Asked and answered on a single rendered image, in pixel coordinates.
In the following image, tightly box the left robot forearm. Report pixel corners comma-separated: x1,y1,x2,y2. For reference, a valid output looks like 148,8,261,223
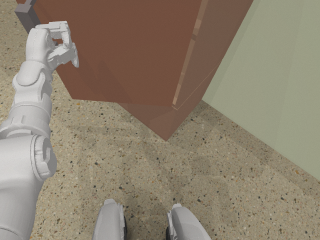
0,60,53,141

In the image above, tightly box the right robot thigh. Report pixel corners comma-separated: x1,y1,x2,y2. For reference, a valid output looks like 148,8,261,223
166,206,211,240

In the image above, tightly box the cupboard door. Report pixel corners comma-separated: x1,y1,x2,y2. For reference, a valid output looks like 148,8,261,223
16,0,202,107

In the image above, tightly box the robot left hand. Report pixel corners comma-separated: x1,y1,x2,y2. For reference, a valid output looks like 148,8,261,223
25,21,79,74

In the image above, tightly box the handle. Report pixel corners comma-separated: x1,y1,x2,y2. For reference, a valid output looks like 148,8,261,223
14,0,58,46

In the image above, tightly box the right robot shin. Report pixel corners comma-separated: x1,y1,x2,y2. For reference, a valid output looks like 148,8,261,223
170,203,182,240

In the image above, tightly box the left robot upper arm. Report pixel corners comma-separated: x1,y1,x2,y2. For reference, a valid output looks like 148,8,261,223
0,134,57,240

